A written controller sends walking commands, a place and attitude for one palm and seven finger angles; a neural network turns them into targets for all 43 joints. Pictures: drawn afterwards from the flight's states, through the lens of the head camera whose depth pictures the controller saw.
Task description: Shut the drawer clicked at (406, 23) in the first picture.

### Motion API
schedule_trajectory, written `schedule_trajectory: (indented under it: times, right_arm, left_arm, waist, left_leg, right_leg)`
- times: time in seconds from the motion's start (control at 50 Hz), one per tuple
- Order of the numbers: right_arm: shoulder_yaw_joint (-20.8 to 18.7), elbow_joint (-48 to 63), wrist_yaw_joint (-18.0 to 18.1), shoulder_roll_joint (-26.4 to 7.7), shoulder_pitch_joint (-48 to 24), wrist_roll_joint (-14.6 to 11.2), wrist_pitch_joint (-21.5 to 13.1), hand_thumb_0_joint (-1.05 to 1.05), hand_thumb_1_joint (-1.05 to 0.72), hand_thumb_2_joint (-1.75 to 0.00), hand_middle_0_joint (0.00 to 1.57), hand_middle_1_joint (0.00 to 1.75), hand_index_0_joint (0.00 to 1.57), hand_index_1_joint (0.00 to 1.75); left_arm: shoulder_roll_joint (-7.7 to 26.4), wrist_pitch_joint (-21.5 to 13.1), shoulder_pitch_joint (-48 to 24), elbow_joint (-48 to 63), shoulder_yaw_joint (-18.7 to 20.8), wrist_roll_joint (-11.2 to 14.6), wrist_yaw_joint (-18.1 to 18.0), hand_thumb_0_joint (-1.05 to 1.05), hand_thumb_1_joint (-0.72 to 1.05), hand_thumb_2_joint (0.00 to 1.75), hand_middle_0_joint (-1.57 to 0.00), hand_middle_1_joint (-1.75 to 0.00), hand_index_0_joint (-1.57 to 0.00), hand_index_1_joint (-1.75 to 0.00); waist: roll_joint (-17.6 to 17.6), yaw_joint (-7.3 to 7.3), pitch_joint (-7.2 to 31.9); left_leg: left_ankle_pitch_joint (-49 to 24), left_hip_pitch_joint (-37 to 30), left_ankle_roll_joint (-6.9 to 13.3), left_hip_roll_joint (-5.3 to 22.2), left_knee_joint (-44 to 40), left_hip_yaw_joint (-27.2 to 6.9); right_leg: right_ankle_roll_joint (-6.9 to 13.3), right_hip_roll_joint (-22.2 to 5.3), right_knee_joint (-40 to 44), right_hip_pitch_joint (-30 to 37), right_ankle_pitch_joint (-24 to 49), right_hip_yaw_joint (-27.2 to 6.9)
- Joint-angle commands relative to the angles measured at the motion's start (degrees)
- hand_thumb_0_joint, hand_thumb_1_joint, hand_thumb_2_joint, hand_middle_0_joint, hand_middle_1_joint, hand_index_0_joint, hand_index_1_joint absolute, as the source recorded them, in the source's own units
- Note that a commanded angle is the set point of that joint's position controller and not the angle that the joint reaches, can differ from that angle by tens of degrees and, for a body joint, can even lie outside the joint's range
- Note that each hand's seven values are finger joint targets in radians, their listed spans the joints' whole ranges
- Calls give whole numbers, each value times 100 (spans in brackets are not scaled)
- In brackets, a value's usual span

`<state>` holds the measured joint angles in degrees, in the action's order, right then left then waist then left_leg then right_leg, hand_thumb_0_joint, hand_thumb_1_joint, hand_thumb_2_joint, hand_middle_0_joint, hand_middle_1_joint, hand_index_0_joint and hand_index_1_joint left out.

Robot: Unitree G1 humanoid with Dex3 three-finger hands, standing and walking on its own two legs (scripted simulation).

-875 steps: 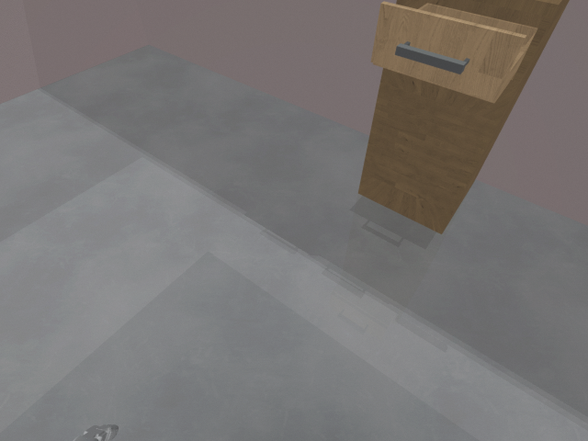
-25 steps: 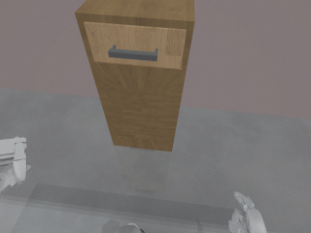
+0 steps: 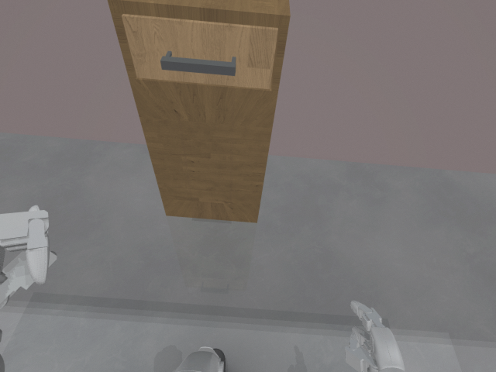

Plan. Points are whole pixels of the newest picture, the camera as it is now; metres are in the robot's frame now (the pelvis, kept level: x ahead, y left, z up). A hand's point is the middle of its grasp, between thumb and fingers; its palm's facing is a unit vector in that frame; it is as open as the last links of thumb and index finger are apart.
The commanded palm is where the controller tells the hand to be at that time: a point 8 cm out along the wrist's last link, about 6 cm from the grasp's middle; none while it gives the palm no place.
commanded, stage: stop stepping back and stand still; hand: left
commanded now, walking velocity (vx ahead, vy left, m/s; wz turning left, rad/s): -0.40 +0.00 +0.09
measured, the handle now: (200, 61) +0.81 +0.22 +0.06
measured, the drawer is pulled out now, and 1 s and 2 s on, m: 0.00 0.00 0.00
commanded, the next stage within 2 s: let the arm hang, fingers relaxed in 0.72 s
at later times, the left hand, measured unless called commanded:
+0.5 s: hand out of the picture +0.11 +0.26 +0.17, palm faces +0.44 -0.82 -0.37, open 3.3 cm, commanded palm +0.05 +0.30 +0.19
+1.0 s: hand out of the picture +0.06 +0.24 -0.09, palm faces +0.13 -0.93 -0.34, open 3.1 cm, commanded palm none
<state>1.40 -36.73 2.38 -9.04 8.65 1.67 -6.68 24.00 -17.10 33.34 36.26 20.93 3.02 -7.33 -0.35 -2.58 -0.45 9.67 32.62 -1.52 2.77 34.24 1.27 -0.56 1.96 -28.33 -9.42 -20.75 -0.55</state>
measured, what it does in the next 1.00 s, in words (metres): steps on the spot: left foot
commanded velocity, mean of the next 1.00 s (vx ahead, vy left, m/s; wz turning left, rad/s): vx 0.11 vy -0.01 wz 0.00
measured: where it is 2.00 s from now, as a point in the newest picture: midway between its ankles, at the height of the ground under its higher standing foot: outside the picture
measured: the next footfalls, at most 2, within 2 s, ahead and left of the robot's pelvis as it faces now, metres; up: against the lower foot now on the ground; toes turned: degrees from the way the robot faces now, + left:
left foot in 0.42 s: -0.01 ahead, +0.13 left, +0.00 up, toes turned +4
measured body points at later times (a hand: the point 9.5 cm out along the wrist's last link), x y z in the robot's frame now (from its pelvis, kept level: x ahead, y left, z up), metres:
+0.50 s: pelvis -0.08 +0.01 +0.00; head -0.10 +0.03 +0.45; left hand +0.08 +0.30 +0.19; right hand +0.06 -0.24 -0.08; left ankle -0.03 +0.14 -0.73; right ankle -0.07 -0.11 -0.72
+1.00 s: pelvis -0.09 +0.01 +0.00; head -0.09 -0.01 +0.45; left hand +0.05 +0.29 -0.06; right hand +0.07 -0.23 -0.12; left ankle -0.05 +0.13 -0.73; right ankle -0.07 -0.09 -0.73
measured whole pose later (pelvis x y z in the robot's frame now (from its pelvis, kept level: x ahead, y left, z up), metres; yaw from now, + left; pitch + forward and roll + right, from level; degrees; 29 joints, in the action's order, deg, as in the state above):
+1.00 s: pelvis -0.09 +0.01 +0.00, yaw +4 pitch -1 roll +0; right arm -0.5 -46.2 -0.1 -14.5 8.3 1.3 -1.0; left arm 14.1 2.0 15.2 -28.7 4.5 -2.2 -0.8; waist -1.9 0.7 0.1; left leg 14.8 19.9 0.4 -1.1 35.5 -0.1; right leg 1.3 -1.1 -37.1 -17.1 -19.2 3.5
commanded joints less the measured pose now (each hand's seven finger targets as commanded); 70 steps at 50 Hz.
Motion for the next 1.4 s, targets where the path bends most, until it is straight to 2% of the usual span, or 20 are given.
schedule_trajectory:
  times: [0.0, 0.04, 0.08, 0.12, 0.18, 0.22, 0.24, 0.3, 0.36, 0.46, 0.56, 0.62, 0.68, 0.78, 0.8, 0.82, 0.86, 0.94, 1.06, 1.38]
  right_arm:
    - [-270, 921, 297, -706, -396, -116, -102, 0, -90, -90, 20, 30, 20, 30]
    - [-345, 1070, 304, -980, -263, -188, -122, 0, -90, -90, 20, 30, 20, 30]
    - [-412, 1157, 201, -1010, -187, -63, -340, 0, -90, -90, 20, 30, 20, 30]
    - [-360, 1221, 148, -888, -135, -27, -323, 0, -90, -90, 20, 30, 20, 30]
    - [-381, 1371, 147, -936, -191, -119, -161, 0, -90, -90, 20, 30, 20, 30]
    - [-446, 1225, 183, -932, -178, -124, -9, 0, -90, -90, 20, 30, 20, 30]
    - [-466, 1044, 206, -905, -87, -105, 39, 0, -90, -90, 20, 30, 20, 30]
    - [-395, 849, 323, -908, -11, -118, -68, 0, -90, -90, 20, 30, 20, 30]
    - [-384, 746, 441, -989, 2, -118, -294, 0, -90, -90, 20, 30, 20, 30]
    - [-285, 887, 358, -924, -64, -108, -433, 0, -90, -90, 20, 30, 20, 30]
    - [-322, 963, 185, -880, -49, -87, -345, 0, -90, -90, 20, 30, 20, 30]
    - [-391, 885, 172, -838, 30, -116, -197, 0, -90, -90, 20, 30, 20, 30]
    - [-280, 843, 177, -780, -31, -134, -144, 0, -90, -90, 20, 30, 20, 30]
    - [-327, 964, 303, -987, -201, -157, -254, 0, -90, -90, 20, 30, 20, 30]
    - [-632, -430, -317, -1852, -128, -93, -322, 0, -90, -90, 20, 30, 20, 30]
    - [-573, -348, -298, -1423, 258, -168, 92, 0, -90, -90, 20, 30, 20, 30]
    - [-400, -214, -242, -1195, 97, -54, 286, 0, -90, -90, 20, 30, 20, 30]
    - [-354, -427, -186, -994, 173, -26, 467, 0, -90, -90, 20, 30, 20, 30]
    - [-229, -1267, -151, -869, 133, -21, 668, 0, -90, -90, 20, 30, 20, 30]
    - [-277, -2537, -60, -491, 1238, -71, 761, 0, -90, -90, 20, 30, 20, 30]
  left_arm:
    - [874, -3, -252, 699, 646, 30, -36, 0, 90, 90, -140, -160, -140, -160]
    - [875, 44, 113, 817, 727, 116, 22, 0, 90, 90, -140, -160, -140, -160]
    - [1107, -105, 369, 1279, 958, 157, 18, 0, 90, 90, -140, -160, -140, -160]
    - [1021, -35, 668, 1573, 1026, 142, -87, 0, 90, 90, -140, -160, -140, -160]
    - [1006, 127, 1151, 1397, 1048, 90, -121, 0, 90, 90, -140, -160, -140, -160]
    - [1034, 146, 848, 1265, 1034, 117, -173, 0, 90, 90, -140, -160, -140, -160]
    - [879, 211, 524, 1075, 942, 63, -209, 0, 90, 90, -140, -160, -140, -160]
    - [615, 253, -112, 390, 636, -78, -288, 0, 90, 90, -140, -160, -140, -160]
    - [465, 182, -572, 316, 296, -211, -339, 0, 90, 90, -140, -160, -140, -160]
    - [704, 56, -424, 1009, 571, -221, -261, 0, 90, 90, -140, -160, -140, -160]
    - [612, 111, 354, 943, 628, -183, -249, 0, 90, 90, -140, -160, -140, -160]
    - [681, 233, 376, 633, 726, -49, -249, 0, 90, 90, -140, -160, -140, -160]
    - [508, 242, -12, 474, 536, -57, -273, 0, 90, 90, -140, -160, -140, -160]
    - [576, 115, -223, 760, 453, -81, -252, 0, 90, 90, -140, -160, -140, -160]
    - [-410, 1167, -619, -3975, -1499, -674, 599, 0, 90, 90, -140, -160, -140, -160]
    - [-542, 1607, -555, -4182, -1355, -524, 683, 0, 90, 90, -136, -156, -136, -156]
    - [-785, 1730, -850, -4686, -1528, -500, 688, 0, 90, 90, -128, -147, -128, -147]
    - [-329, 1635, -1375, -6289, -1586, -522, 689, 0, 90, 90, -112, -130, -112, -130]
    - [-470, 1717, -1806, -8318, -1872, -388, 629, 0, 90, 90, -88, -104, -88, -104]
    - [-767, 1698, -1311, -10058, -1945, -361, 562, 0, 90, 90, -24, -34, -24, -34]
  waist:
    - [808, 361, 417]
    - [-701, 228, 886]
    - [-1828, 157, 1449]
    - [-1378, 165, 1180]
    - [-1003, 251, 695]
    - [887, 269, 292]
    - [1084, 310, 58]
    - [838, 454, 16]
    - [234, 399, -145]
    - [-1468, 362, -164]
    - [-628, 304, 147]
    - [992, 303, 156]
    - [588, 388, 61]
    - [-269, 256, 220]
    - [-626, 555, -51]
    - [-657, 422, 270]
    - [-75, 259, 386]
    - [1594, 271, 679]
    - [-942, 253, -93]
    - [8, 285, -521]
  left_leg:
    - [-466, -1744, 30, -184, -86, -101]
    - [-2959, -2662, 411, 584, -1344, -885]
    - [-677, -2667, 664, 1177, -2272, -2045]
    - [1680, -1591, 572, 965, -2737, -1700]
    - [2071, -475, 106, -10, -1767, -409]
    - [979, -1160, -37, -455, 1581, -313]
    - [905, -775, -19, -304, 2383, -502]
    - [933, -1270, 161, 41, 1344, -307]
    - [1104, -1930, 352, -80, -621, 28]
    - [2963, -815, 876, 1128, -2668, -2211]
    - [1930, -584, 463, 463, -1477, -793]
    - [1208, -724, 164, -220, 1032, -76]
    - [1141, -804, 205, -36, 919, -223]
    - [-318, -2237, 490, 563, -1200, -775]
    - [-1817, -1542, 587, 604, -260, -1015]
    - [-2294, -1420, 701, 602, -532, -894]
    - [-1474, -887, 854, 815, -751, -1291]
    - [-574, -1492, 310, -135, 22, -391]
    - [-177, -1607, 351, 198, -1174, -803]
    - [614, -1940, 354, 158, -1454, -630]
  right_leg:
    - [346, -1091, 170, -1053, 3634, -98]
    - [-111, -82, -731, -913, 1580, 250]
    - [26, 190, -1733, -932, -1276, -83]
    - [202, 130, -1166, -147, -1095, 98]
    - [312, -75, 655, 659, -656, 349]
    - [1069, -2067, 2208, -1839, -2231, -2108]
    - [1250, -2273, 2184, -2114, -2405, -2196]
    - [710, -1649, 1569, -1903, -1511, -746]
    - [523, -1222, 899, -1544, -1391, -334]
    - [42, -133, -1434, -743, -497, 355]
    - [245, -267, 441, 317, -148, 155]
    - [1002, -1650, 1715, -736, -1689, -2050]
    - [1008, -1678, 1272, -596, 58, -1352]
    - [114, -545, 342, -713, 744, -199]
    - [80, -772, -922, -1319, 1986, 279]
    - [47, -547, -1129, -849, 1373, 203]
    - [52, -418, -1095, -579, 315, 194]
    - [525, -1262, 177, -111, 2972, -544]
    - [317, -697, 563, -291, 704, -214]
    - [418, -749, 1187, -631, -206, -143]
